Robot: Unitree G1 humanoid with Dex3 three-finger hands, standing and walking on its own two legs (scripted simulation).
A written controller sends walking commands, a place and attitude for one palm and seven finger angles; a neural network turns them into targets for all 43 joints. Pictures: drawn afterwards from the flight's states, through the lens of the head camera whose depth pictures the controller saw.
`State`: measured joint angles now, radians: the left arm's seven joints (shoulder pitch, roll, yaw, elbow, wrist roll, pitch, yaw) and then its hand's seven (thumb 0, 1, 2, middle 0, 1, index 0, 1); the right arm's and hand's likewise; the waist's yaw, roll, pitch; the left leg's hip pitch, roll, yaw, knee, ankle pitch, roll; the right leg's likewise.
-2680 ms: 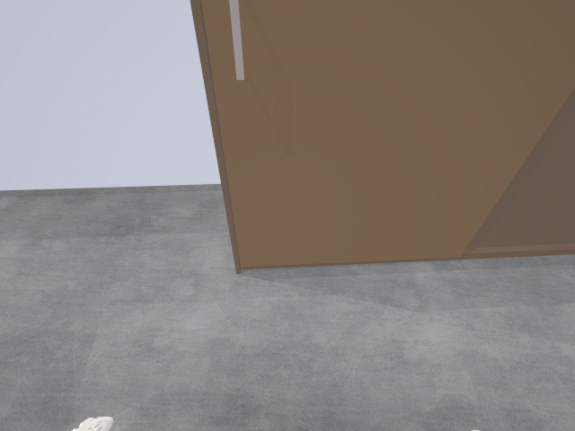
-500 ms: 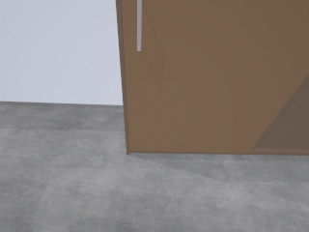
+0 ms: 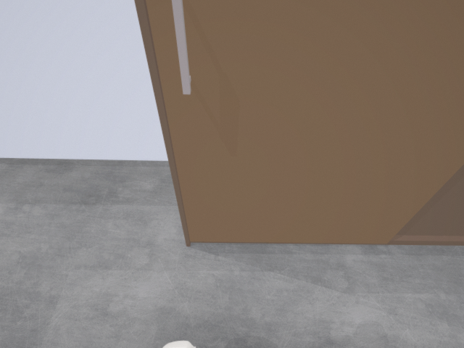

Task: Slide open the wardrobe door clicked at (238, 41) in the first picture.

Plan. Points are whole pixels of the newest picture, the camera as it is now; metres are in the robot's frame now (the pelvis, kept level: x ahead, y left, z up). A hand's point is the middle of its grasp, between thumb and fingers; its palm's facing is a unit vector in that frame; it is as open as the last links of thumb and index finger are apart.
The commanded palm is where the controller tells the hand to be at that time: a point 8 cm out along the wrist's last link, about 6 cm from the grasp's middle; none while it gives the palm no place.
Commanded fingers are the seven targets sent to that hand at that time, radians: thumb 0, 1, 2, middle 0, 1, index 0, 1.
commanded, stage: take the last steps up to it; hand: left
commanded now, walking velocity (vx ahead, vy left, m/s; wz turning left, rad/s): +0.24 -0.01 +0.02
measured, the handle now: (183, 44) +0.64 +0.12 +0.21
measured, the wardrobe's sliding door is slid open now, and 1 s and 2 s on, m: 0.00 0.00 0.00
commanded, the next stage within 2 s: come to a stop and stand still in 0.18 s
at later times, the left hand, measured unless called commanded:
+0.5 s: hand (136, 336) +0.18 +0.20 -0.17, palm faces +0.05 -0.98 -0.17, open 7.3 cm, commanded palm none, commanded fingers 0.00 0.90 0.90 -0.20 -0.30 -0.20 -0.30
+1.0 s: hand (134, 324) +0.20 +0.21 -0.17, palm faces +0.09 -0.97 -0.22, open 7.4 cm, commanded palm none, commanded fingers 0.00 0.90 0.90 -0.20 -0.30 -0.20 -0.30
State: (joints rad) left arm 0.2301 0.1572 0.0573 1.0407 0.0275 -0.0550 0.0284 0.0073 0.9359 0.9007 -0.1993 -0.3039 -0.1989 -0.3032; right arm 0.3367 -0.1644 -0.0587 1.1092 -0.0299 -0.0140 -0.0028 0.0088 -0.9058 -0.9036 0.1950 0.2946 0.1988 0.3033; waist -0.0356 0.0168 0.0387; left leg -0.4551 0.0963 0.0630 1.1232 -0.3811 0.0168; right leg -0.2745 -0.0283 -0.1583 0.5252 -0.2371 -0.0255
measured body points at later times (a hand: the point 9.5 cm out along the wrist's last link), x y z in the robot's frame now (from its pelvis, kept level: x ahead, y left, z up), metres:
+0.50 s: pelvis +0.16 +0.02 +0.01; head +0.19 +0.04 +0.46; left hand +0.18 +0.25 -0.15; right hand +0.17 -0.21 -0.14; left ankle +0.13 +0.11 -0.73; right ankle +0.21 -0.12 -0.70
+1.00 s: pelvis +0.13 +0.02 +0.00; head +0.13 +0.02 +0.45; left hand +0.20 +0.26 -0.15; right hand +0.20 -0.23 -0.15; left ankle +0.10 +0.15 -0.74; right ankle +0.23 -0.11 -0.73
